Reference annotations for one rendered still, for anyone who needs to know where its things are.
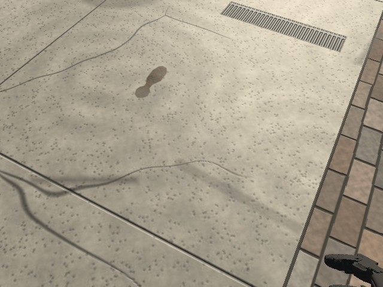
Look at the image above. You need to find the right robot hand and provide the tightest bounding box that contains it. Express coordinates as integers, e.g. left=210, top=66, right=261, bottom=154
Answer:
left=324, top=254, right=383, bottom=287

